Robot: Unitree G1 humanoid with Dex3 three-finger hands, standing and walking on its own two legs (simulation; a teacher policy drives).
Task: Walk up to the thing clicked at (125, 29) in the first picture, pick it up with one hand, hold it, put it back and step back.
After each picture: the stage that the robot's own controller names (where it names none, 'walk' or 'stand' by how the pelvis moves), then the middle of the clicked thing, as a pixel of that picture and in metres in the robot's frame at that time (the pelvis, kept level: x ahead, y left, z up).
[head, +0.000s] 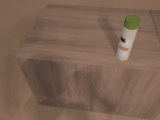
stand; (126, 39) +0.66 -0.20 -0.04
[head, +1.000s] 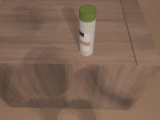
walk; (87, 33) +0.61 +0.02 +0.00
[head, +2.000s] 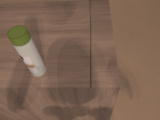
stand; (29, 54) +0.48 +0.26 +0.00
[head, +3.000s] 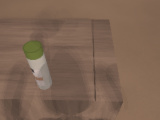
stand; (39, 67) +0.47 +0.21 -0.03
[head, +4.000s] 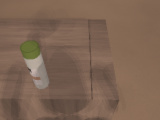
stand; (36, 67) +0.47 +0.23 -0.04
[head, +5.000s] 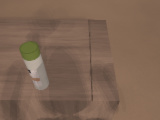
stand; (36, 68) +0.47 +0.22 -0.04
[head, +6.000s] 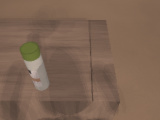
stand; (36, 68) +0.46 +0.22 -0.04
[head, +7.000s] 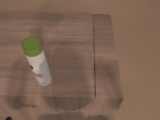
rise first; (38, 64) +0.47 +0.22 -0.03
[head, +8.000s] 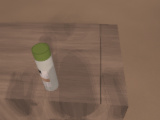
go down; (46, 69) +0.47 +0.21 -0.03
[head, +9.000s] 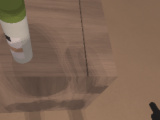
go down; (17, 34) +0.49 +0.19 +0.04
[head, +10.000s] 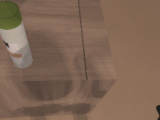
approach; (16, 40) +0.48 +0.20 +0.04
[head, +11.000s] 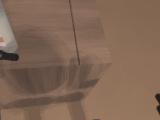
close; out of the picture +0.51 +0.20 +0.08
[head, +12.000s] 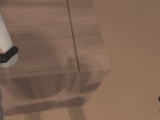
lift; out of the picture +0.48 +0.21 +0.07
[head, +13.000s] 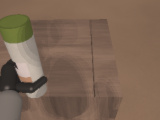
lift; (27, 61) +0.34 +0.17 +0.17
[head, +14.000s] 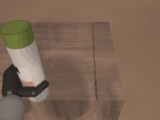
hold; (29, 66) +0.33 +0.17 +0.16
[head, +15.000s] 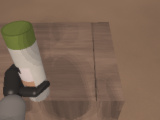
hold; (30, 66) +0.33 +0.17 +0.16
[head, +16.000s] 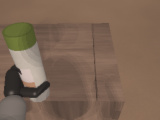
crouch; (30, 67) +0.33 +0.17 +0.16
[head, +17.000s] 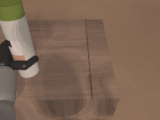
crouch; (20, 42) +0.42 +0.20 +0.17
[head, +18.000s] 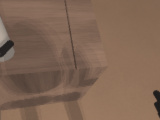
lower; out of the picture +0.50 +0.21 +0.06
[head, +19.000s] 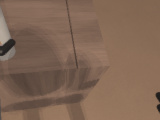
lower; out of the picture +0.51 +0.20 +0.08
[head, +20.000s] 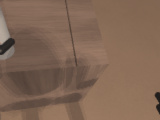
lower; out of the picture +0.51 +0.20 +0.08
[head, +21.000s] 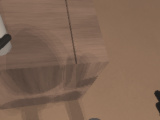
lower; out of the picture +0.52 +0.21 +0.09
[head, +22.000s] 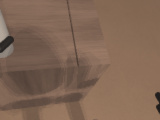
loosen; out of the picture +0.51 +0.21 +0.08
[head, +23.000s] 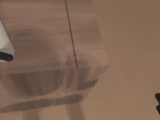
withdraw; out of the picture +0.49 +0.21 +0.08
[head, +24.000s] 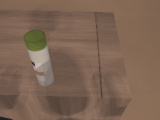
sink last; (41, 61) +0.46 +0.19 +0.02
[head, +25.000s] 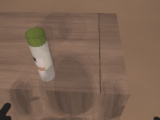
stand; (42, 57) +0.49 +0.21 +0.02
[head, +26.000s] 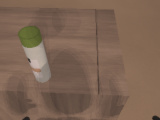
stand; (37, 57) +0.46 +0.20 +0.03
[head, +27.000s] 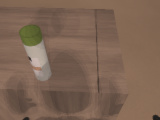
stand; (37, 56) +0.47 +0.20 +0.03
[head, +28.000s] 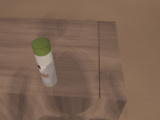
stand; (46, 64) +0.49 +0.19 -0.03
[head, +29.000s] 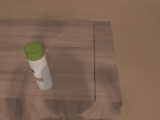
stand; (40, 68) +0.47 +0.21 -0.04
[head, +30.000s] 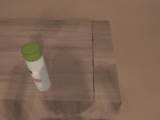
stand; (38, 69) +0.46 +0.22 -0.04
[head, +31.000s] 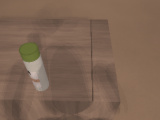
walk; (36, 69) +0.46 +0.23 -0.04
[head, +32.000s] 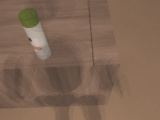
walk; (37, 37) +0.57 +0.23 -0.02
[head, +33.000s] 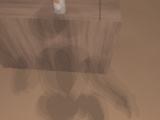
walk; out of the picture +0.90 +0.16 -0.01
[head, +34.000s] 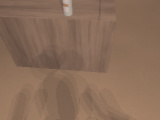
walk; out of the picture +1.13 +0.19 -0.02
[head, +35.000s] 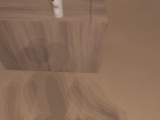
stand; out of the picture +1.09 +0.20 -0.04
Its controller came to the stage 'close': yes
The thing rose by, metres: 0.20
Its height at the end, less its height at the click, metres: +0.00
